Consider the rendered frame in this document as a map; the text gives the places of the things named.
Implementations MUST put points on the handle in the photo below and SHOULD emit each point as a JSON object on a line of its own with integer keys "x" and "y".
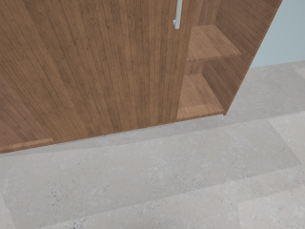
{"x": 178, "y": 14}

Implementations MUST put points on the wardrobe door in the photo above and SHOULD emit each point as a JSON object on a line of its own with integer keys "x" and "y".
{"x": 17, "y": 123}
{"x": 93, "y": 67}

